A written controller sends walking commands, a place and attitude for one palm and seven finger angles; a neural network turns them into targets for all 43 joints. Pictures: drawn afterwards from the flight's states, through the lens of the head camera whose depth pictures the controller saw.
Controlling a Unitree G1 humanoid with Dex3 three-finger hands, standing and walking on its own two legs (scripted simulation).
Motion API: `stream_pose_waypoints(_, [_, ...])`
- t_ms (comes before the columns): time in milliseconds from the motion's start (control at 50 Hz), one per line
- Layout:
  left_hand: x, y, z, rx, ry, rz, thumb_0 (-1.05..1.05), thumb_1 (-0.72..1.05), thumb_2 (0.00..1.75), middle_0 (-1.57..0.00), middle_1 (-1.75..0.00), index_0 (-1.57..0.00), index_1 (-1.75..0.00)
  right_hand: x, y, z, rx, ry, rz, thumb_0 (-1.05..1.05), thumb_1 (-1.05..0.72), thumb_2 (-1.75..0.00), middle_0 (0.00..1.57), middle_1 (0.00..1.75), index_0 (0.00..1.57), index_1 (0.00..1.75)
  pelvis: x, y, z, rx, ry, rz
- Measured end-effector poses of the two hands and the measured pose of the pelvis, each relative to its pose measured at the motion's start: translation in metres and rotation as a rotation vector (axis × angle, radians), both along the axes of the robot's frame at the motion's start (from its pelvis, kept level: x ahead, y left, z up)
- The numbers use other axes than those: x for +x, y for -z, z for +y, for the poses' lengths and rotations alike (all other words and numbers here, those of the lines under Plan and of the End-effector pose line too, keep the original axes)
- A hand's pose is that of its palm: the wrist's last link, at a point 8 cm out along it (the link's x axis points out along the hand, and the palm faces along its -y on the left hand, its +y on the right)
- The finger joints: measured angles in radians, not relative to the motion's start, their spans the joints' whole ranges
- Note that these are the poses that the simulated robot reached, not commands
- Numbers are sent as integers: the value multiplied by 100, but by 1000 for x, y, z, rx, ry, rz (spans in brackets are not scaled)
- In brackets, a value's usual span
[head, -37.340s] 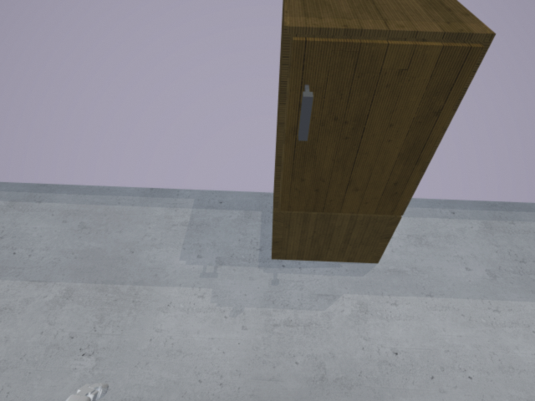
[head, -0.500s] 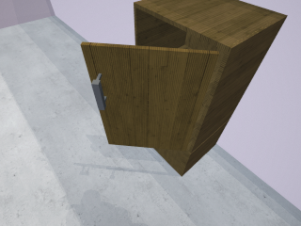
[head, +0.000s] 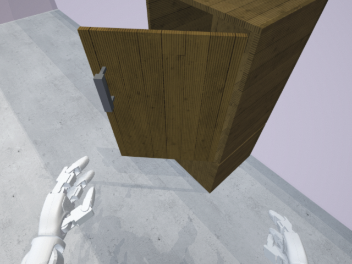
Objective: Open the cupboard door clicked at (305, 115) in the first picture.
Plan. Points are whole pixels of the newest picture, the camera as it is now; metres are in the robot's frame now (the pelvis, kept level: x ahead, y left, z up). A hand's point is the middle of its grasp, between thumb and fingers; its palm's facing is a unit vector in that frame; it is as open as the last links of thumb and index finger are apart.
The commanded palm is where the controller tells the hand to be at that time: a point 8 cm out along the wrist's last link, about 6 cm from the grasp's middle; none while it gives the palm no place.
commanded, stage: raise the hand with hooked fingers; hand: left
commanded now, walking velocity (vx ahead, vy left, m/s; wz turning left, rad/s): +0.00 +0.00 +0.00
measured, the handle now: (106, 89) +0.59 +0.24 +0.05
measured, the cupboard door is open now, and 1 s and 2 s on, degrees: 44 44 44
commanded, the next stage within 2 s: move the hooked fingers beside the handle in 1.80 s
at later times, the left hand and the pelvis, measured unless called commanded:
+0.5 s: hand (67, 214) +0.22 +0.25 +0.01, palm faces -0.04 -1.00 -0.01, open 10.9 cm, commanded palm +0.19 +0.30 +0.02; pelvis -0.03 +0.02 -0.03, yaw -1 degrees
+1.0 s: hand (32, 195) +0.25 +0.31 +0.04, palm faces +0.00 -1.00 -0.05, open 13.6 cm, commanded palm +0.22 +0.36 +0.05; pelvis -0.01 +0.06 -0.01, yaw +1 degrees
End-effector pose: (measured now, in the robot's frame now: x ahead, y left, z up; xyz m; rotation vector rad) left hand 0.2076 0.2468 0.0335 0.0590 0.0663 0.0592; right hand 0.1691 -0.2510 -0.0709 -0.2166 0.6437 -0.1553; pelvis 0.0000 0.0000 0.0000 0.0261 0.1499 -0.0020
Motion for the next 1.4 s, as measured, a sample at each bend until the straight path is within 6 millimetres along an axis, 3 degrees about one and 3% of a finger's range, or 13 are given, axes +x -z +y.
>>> stream_pose_waypoints(60, [-27,31,-1,-21,94,22,0,68,80,-22,-44,-21,-45,16,-5,-11,-42,-41,-84,1,-90,-89,21,30,20,30,-11,17,-5,-1,-1,34])
stream_pose_waypoints(120, [-57,58,9,-52,71,80,1,61,77,-23,-48,-22,-49,24,-4,-16,-86,-67,-125,1,-90,-90,21,30,20,30,-19,33,-8,-9,-11,54])
stream_pose_waypoints(200, [-74,58,28,-41,-30,6,1,51,74,-23,-54,-23,-55,23,9,-10,-111,-87,-118,1,-90,-90,20,30,20,30,-26,47,-9,-38,-29,56])
stream_pose_waypoints(300, [-47,29,30,5,54,-140,1,40,69,-24,-62,-23,-63,1,34,13,-71,-96,-49,1,-90,-90,20,30,20,30,-31,52,-4,-69,-41,48])
stream_pose_waypoints(420, [-4,30,35,-28,191,42,1,26,63,-25,-71,-24,-72,-43,44,36,13,-21,57,1,-90,-89,21,30,20,30,-31,39,8,-68,-19,48])
stream_pose_waypoints(560, [-7,12,70,-22,31,21,1,10,56,-26,-81,-25,-82,-73,37,38,-4,24,133,1,-90,-89,21,30,20,30,-23,26,26,-63,-1,56])
stream_pose_waypoints(640, [-10,10,79,6,36,-19,1,1,52,-26,-87,-26,-88,-70,35,37,-45,0,143,1,-90,-89,21,30,20,30,-22,28,36,-71,-11,62])
stream_pose_waypoints(740, [-4,19,81,-16,110,18,0,-11,47,-27,-95,-27,-95,-52,23,41,-83,-17,94,1,-90,-89,21,30,20,30,-21,27,46,-80,-16,54])
stream_pose_waypoints(880, [10,-6,102,-11,76,-60,0,-28,40,-29,-105,-28,-106,-22,-1,61,-83,-55,-6,1,-90,-90,21,30,20,30,-16,20,53,-87,-17,27])
stream_pose_waypoints(1000, [19,-14,120,-6,58,-20,0,-40,34,-30,-113,-29,-114,-10,-7,77,-57,-94,-23,1,-90,-89,21,30,20,30,-14,14,58,-91,-25,16])
stream_pose_waypoints(1180, [30,-29,130,8,58,-26,-1,-48,31,-30,-118,-29,-119,-19,-2,78,-51,-99,35,1,-90,-89,21,30,20,30,-12,8,56,-86,-25,0])
stream_pose_waypoints(1300, [42,-41,138,8,52,-31,-1,-50,30,-30,-119,-30,-120,-34,3,64,-56,-68,89,1,-90,-89,21,30,20,30,-11,5,50,-81,-25,-5])
stream_pose_waypoints(1400, [50,-44,132,-5,79,-8,-1,-50,30,-30,-119,-29,-120,-44,3,48,-62,-37,107,1,-90,-89,21,30,20,30,-10,2,44,-74,-20,-5])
